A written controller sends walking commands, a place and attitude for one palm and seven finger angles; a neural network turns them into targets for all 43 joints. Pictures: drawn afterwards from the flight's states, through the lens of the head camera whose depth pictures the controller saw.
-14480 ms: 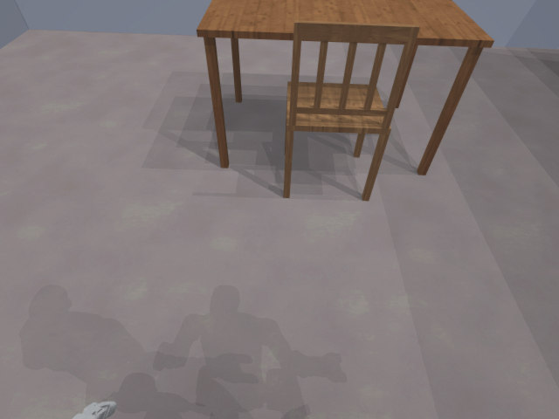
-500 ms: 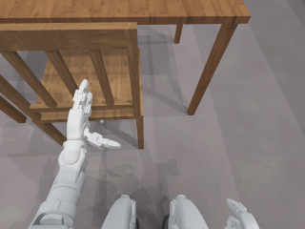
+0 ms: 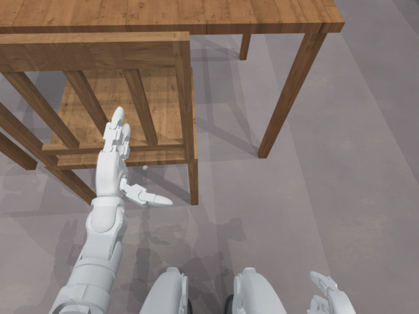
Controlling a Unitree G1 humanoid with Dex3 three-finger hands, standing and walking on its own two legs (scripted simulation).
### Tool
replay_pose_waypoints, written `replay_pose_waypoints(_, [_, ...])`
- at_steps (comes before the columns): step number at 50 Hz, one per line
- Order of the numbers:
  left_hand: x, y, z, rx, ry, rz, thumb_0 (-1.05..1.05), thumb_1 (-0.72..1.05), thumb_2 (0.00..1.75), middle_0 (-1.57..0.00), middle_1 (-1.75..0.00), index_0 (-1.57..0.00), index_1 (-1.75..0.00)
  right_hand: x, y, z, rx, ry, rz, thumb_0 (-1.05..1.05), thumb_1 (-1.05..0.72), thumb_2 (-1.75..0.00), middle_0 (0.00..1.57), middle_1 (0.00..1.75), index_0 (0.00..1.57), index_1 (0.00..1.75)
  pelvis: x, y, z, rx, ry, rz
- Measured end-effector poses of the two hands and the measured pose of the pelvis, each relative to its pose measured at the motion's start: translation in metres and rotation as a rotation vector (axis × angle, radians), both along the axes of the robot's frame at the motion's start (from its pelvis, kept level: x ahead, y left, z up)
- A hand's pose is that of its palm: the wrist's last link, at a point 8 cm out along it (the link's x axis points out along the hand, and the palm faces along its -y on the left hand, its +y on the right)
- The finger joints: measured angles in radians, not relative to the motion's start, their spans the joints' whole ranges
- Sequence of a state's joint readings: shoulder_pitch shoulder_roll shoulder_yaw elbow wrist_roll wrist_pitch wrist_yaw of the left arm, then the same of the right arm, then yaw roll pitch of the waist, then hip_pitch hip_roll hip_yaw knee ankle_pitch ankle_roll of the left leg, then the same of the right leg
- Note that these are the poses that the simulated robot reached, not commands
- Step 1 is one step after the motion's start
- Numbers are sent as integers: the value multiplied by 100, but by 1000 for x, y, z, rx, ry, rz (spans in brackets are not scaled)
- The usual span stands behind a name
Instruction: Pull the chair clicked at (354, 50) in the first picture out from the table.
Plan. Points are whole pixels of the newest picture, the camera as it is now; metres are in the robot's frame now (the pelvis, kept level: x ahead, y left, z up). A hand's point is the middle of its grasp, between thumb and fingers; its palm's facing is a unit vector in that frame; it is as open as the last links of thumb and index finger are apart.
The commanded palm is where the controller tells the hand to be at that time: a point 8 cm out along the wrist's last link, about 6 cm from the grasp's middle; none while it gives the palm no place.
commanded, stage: aim the fingers beside a spindle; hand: left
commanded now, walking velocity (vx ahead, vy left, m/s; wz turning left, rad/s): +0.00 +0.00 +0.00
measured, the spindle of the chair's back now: (96, 113) +0.52 +0.26 +0.00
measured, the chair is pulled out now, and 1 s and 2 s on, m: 0.00 0.00 0.00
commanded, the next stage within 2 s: push the fingers through the gap in 0.98 s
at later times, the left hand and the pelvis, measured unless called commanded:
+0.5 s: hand (140, 167) +0.38 +0.14 +0.01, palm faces +0.07 -1.00 -0.03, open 16.9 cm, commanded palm +0.35 +0.19 +0.02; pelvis +0.00 -0.01 +0.00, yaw +0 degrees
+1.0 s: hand (138, 170) +0.37 +0.14 +0.02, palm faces +0.04 -1.00 -0.02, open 16.9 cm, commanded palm +0.35 +0.19 +0.02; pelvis +0.00 +0.00 +0.00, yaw +0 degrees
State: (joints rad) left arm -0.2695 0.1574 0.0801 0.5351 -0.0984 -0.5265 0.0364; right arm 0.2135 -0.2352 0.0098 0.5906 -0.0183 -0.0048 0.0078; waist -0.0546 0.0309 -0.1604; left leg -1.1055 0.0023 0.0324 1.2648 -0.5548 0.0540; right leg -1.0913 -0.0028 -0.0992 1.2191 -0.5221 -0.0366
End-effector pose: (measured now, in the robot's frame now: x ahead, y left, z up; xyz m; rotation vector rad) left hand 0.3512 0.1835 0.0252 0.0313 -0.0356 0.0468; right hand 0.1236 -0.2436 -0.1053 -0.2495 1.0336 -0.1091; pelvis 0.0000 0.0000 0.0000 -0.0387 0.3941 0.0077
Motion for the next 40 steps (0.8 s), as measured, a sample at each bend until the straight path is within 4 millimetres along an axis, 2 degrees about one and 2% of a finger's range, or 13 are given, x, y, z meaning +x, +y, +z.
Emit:
replay_pose_waypoints(3, [8, 1, 0, 20, 6, 5, -2, -50, 30, -6, -8, -6, -8, -1, -1, -2, 1, 5, 4, 1, -90, -90, 20, 30, 20, 30, -1, -1, -1, 1, 0, 3])
replay_pose_waypoints(7, [14, 3, -11, 10, 63, 12, -1, -50, 30, -6, -8, -6, -8, -3, -2, -2, 2, 10, -2, 1, -90, -90, 20, 30, 20, 30, -2, -3, -2, 2, 9, 1])
replay_pose_waypoints(10, [10, 3, -14, -5, 77, 15, -2, -50, 30, -6, -8, -6, -8, -5, -4, -1, 1, 13, -13, 1, -90, -90, 20, 30, 20, 30, -1, -3, -1, 3, 13, -4])
replay_pose_waypoints(17, [4, 3, -1, 9, 23, 12, -2, -50, 30, -6, -8, -6, -8, -6, -7, 0, -2, 22, -12, 1, -90, -90, 20, 30, 20, 30, 2, -5, 2, 5, 2, -3])
replay_pose_waypoints(23, [7, 10, -8, 2, 54, 25, -2, -50, 30, -6, -8, -6, -8, -3, -9, 1, -7, 13, -11, 1, -90, -90, 20, 30, 20, 30, 2, -6, 1, 5, 6, -2])
replay_pose_waypoints(32, [-8, 6, 0, -7, 29, -4, -2, -50, 30, -6, -8, -6, -8, 5, -7, 6, -3, -16, -3, 1, -90, -90, 20, 30, 20, 30, 3, -4, 4, 3, -5, 0])
replay_pose_waypoints(40, [-4, 15, -10, -8, 46, 25, -2, -50, 30, -6, -8, -6, -8, 10, -4, 4, -12, -37, 11, 1, -90, -90, 20, 30, 20, 30, -1, -4, -1, 0, -1, 2])
